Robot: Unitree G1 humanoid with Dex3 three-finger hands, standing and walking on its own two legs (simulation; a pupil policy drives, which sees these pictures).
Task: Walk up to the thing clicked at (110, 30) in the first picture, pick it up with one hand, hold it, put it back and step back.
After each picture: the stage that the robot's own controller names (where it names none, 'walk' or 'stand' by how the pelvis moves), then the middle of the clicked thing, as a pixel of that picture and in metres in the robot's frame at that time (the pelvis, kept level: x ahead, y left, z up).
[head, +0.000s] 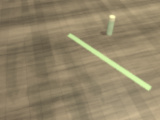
stand; (110, 25) +1.60 -0.34 -0.65
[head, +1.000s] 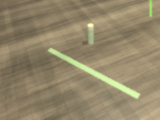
walk; (90, 34) +1.49 +0.04 -0.62
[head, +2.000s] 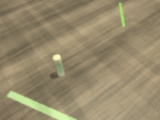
walk; (59, 66) +0.93 +0.30 -0.65
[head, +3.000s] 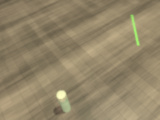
walk; (64, 102) +0.57 +0.24 -0.65
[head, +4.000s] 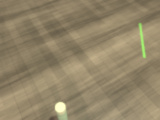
stand; (61, 113) +0.45 +0.17 -0.63
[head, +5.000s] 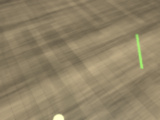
stand; out of the picture +0.41 +0.16 -0.65
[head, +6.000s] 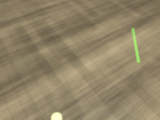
stand; out of the picture +0.40 +0.18 -0.64
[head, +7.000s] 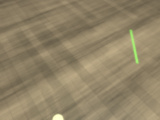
stand; out of the picture +0.41 +0.18 -0.66
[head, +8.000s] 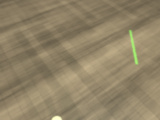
stand; out of the picture +0.40 +0.18 -0.66
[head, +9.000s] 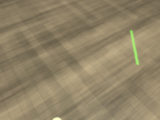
stand; out of the picture +0.39 +0.18 -0.66
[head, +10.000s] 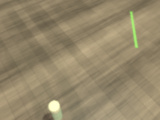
go down; (56, 111) +0.41 +0.18 -0.63
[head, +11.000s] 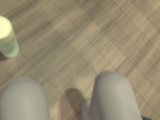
go down; (5, 41) +0.46 +0.25 -0.22
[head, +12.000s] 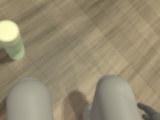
close in; (12, 43) +0.46 +0.24 -0.24
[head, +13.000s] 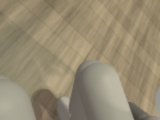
close in; out of the picture +0.44 +0.29 -0.16
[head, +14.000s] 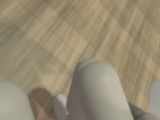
lift; out of the picture +0.43 +0.29 -0.16
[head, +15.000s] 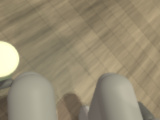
lift; (0, 67) +0.33 +0.25 -0.07
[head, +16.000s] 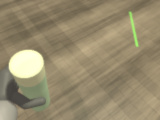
lift; (34, 86) +0.30 +0.16 +0.07
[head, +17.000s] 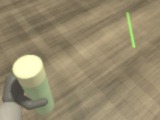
hold; (37, 89) +0.31 +0.16 +0.03
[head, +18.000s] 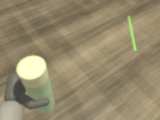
hold; (39, 89) +0.31 +0.15 +0.03
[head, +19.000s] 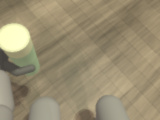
crouch; (23, 55) +0.41 +0.19 -0.03
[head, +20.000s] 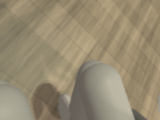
lower; out of the picture +0.42 +0.28 -0.17
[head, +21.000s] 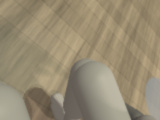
lower; out of the picture +0.43 +0.30 -0.16
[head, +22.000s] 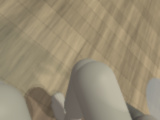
lower; out of the picture +0.43 +0.29 -0.16
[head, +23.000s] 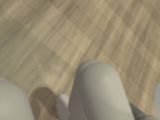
lower; out of the picture +0.41 +0.29 -0.16
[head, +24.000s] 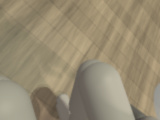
loosen; out of the picture +0.41 +0.28 -0.16
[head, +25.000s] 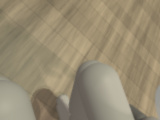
open; out of the picture +0.42 +0.26 -0.16
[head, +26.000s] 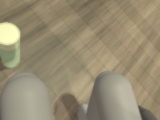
stand; (9, 49) +0.43 +0.24 -0.20
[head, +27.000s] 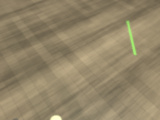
stand; out of the picture +0.37 +0.15 -0.57
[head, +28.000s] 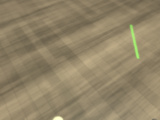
stand; out of the picture +0.38 +0.16 -0.60
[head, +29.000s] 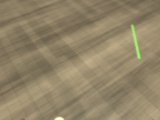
stand; out of the picture +0.37 +0.16 -0.60
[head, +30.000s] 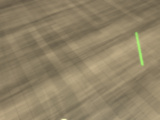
stand; out of the picture +0.39 +0.15 -0.65
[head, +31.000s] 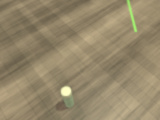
walk; (67, 97) +0.51 +0.14 -0.63
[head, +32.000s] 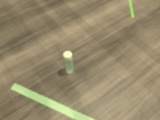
walk; (68, 63) +0.83 +0.14 -0.63
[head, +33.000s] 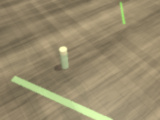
stand; (64, 58) +1.03 +0.20 -0.64
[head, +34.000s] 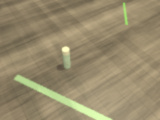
stand; (66, 58) +1.03 +0.18 -0.66
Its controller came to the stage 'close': yes
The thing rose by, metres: 0.69
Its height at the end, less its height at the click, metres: +0.00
